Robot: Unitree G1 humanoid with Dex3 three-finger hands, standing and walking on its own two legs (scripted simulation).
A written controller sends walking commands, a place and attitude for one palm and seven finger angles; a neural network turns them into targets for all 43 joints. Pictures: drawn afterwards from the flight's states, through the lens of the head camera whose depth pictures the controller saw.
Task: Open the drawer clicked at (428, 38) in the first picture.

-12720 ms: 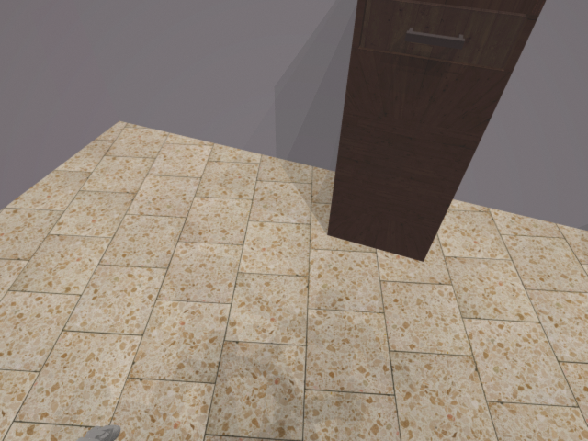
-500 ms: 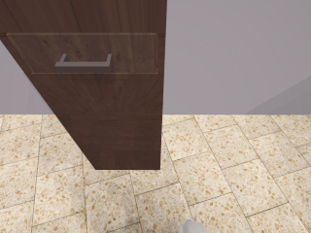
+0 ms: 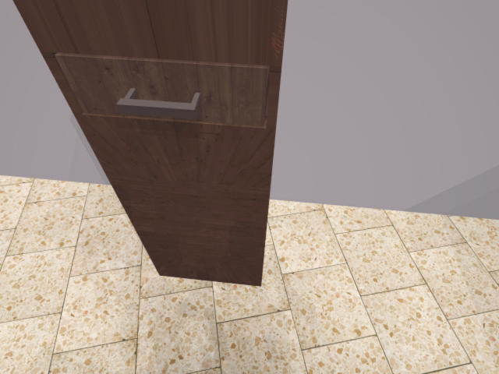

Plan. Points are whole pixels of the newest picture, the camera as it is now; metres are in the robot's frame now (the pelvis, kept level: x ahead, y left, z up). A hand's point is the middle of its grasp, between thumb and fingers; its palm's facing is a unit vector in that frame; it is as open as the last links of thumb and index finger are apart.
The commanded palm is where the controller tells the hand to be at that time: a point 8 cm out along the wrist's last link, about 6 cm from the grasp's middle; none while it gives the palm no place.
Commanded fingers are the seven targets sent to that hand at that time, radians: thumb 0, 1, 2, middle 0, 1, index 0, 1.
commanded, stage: come to a stop and stand still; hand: left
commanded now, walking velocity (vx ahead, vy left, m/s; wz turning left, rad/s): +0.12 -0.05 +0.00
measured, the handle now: (161, 102) +0.54 +0.23 +0.14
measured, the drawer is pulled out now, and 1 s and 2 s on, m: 0.00 0.00 0.00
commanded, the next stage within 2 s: look again from close up in 0.26 s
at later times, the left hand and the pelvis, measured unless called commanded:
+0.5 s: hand out of the picture -0.01 +0.15 -0.17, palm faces -0.01 -0.98 -0.20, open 7.3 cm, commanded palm none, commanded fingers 0.00 0.90 0.90 -0.20 -0.30 -0.20 -0.30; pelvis +0.00 -0.01 +0.00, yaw -1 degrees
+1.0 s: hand out of the picture +0.00 +0.18 -0.14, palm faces -0.06 -0.95 -0.31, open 7.3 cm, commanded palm +0.09 +0.21 -0.05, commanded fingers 0.00 0.78 0.85 -0.21 -0.38 -0.21 -0.38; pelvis -0.04 +0.00 +0.00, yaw -3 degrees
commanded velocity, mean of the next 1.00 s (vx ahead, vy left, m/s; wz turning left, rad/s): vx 0.02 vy -0.02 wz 0.00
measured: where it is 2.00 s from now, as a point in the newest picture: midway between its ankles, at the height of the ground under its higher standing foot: outside the picture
